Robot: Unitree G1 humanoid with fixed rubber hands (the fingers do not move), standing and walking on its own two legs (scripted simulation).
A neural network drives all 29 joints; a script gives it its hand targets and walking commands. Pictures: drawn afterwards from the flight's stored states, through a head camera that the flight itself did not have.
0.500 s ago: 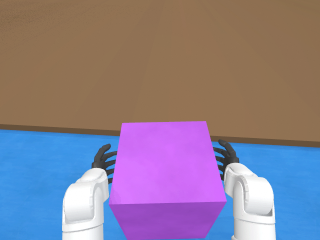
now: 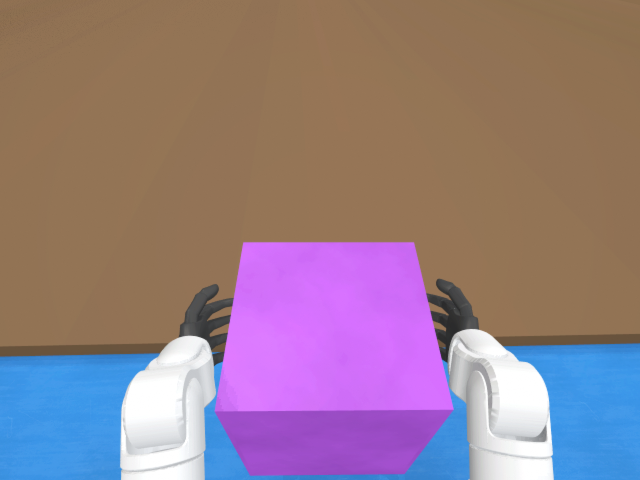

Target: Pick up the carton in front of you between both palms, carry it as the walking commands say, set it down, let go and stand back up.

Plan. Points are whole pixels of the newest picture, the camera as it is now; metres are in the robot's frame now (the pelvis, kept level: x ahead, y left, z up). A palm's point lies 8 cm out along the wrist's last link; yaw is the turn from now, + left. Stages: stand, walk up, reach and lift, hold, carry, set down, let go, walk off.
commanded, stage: carry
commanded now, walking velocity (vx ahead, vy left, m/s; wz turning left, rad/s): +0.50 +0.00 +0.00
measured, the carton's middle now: (328, 364) +0.28 -0.01 +0.00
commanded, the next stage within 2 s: none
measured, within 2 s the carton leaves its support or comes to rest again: neither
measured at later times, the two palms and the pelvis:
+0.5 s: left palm (235, 100) +0.68 +0.13 +0.14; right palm (407, 89) +0.71 -0.17 +0.14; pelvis +0.32 -0.05 -0.01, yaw +2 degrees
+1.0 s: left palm (262, 23) +1.09 +0.11 +0.12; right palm (384, 24) +1.08 -0.19 +0.12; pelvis +0.69 -0.03 -0.02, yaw +2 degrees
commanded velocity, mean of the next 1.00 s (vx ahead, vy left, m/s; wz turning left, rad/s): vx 0.50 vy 0.00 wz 0.05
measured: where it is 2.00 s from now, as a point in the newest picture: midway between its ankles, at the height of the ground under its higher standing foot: (306, 200)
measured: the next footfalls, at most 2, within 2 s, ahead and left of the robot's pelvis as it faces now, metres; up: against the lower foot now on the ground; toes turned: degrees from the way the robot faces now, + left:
right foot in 0.24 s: +0.36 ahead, -0.12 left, +0.00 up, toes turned -9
left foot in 0.64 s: +0.55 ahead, +0.09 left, +0.00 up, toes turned +8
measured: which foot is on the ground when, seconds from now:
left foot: down 0.00-0.26, up 0.28-0.62, down 0.64-1.00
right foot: up 0.00-0.22, down 0.24-0.70, up 0.72-0.98, down 1.00-1.00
